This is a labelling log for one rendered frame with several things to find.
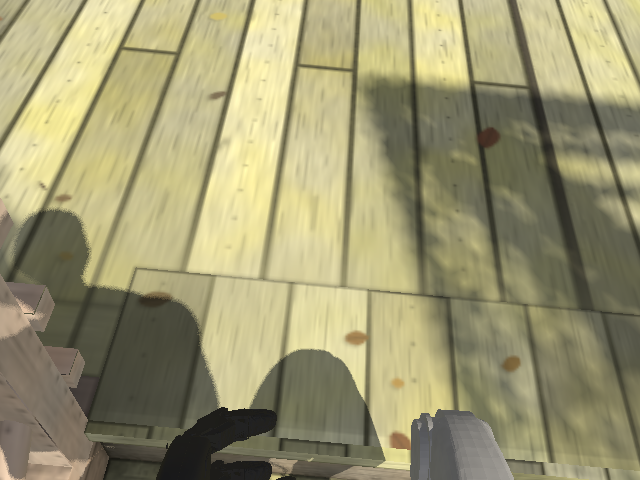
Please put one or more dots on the robot left hand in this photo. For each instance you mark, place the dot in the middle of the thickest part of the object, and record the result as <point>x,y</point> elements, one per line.
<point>189,456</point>

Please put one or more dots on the right robot thigh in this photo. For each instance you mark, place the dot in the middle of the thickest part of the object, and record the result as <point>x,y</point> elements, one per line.
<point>455,445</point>

